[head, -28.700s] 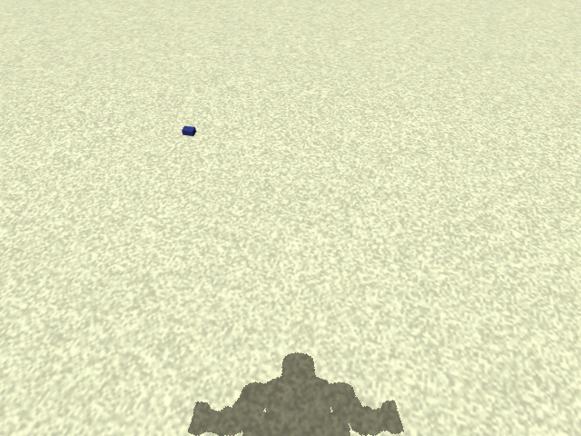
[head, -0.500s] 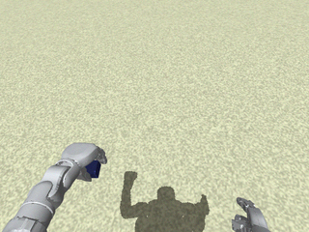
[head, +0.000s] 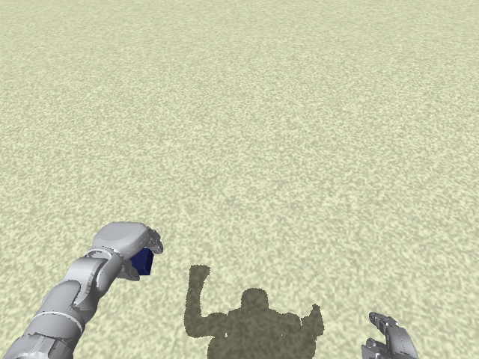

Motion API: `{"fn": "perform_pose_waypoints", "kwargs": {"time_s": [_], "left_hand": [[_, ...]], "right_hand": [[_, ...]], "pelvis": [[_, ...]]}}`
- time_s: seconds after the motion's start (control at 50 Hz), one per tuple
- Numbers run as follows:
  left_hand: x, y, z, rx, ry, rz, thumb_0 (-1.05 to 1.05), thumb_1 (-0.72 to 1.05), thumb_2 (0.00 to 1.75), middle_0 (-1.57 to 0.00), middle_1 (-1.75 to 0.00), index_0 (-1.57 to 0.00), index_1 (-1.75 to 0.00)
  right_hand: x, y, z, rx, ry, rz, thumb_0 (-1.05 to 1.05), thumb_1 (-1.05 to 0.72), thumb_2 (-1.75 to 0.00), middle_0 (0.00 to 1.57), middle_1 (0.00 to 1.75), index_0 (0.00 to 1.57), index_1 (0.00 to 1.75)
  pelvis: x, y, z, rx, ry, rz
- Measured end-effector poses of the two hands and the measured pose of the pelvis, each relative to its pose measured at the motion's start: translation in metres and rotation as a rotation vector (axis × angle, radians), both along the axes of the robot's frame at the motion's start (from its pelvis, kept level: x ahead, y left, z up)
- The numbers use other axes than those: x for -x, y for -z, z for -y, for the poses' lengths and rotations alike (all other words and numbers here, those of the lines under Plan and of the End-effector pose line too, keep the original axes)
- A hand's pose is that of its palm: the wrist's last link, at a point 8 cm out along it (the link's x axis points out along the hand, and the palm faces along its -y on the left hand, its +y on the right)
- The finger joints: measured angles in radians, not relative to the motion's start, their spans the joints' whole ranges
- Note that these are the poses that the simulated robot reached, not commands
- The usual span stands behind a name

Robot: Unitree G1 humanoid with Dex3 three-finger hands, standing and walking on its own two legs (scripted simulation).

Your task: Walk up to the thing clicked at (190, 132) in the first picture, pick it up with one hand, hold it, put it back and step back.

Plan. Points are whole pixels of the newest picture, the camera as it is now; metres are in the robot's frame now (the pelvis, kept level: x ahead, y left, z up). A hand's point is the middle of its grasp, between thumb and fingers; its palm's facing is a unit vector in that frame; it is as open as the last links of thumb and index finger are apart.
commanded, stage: crouch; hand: left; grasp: from above
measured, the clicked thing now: (133, 261) +0.31 +0.23 -0.07
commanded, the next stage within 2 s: lower in 2.00 s
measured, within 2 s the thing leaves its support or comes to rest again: neither
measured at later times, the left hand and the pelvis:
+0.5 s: hand (154, 281) +0.33 +0.24 -0.24, palm faces -0.41 +0.11 -0.90, open 6.4 cm; pelvis -0.06 +0.00 -0.14, yaw +1 degrees
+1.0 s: hand (175, 294) +0.37 +0.24 -0.47, palm faces -0.47 +0.07 -0.88, open 5.7 cm; pelvis -0.07 +0.01 -0.31, yaw -1 degrees
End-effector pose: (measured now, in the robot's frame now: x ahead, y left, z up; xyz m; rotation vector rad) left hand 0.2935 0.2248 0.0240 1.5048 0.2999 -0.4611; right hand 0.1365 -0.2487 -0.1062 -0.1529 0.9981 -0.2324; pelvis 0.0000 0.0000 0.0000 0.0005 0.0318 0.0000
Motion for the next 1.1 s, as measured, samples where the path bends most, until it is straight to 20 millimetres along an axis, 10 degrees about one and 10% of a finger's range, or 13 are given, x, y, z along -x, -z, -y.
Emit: {"fn": "perform_pose_waypoints", "kwargs": {"time_s": [0.3, 0.72, 1.1], "left_hand": [[-0.009, 0.098, -0.004, -0.047, 0.084, 0.03, -0.01, 0.47, 0.13, -0.94, -0.19, -0.98, -0.17], [-0.066, 0.308, -0.005, -0.096, 0.039, 0.028, -0.06, 0.52, 0.04, -0.98, -0.14, -1.12, -0.12], [-0.088, 0.46, -0.019, -0.063, 0.041, 0.01, -0.09, 0.54, 0.0, -1.04, -0.01, -1.2, 0.0]], "right_hand": [[0.024, 0.051, 0.015, 0.068, -0.049, -0.086, 0.0, -0.91, -0.9, 0.2, 0.3, 0.21, 0.3], [0.18, 0.227, 0.013, 0.105, 0.076, -0.405, 0.0, -0.91, -0.9, 0.2, 0.3, 0.2, 0.3], [0.148, 0.335, 0.018, 0.106, -0.08, -0.404, 0.0, -0.92, -0.9, 0.2, 0.3, 0.21, 0.3]], "pelvis": [[0.027, 0.057, 0.002, 0.02, -0.024, -0.203], [0.073, 0.224, -0.012, 0.066, -0.013, -0.516], [0.073, 0.335, -0.006, 0.095, -0.008, -0.633]]}}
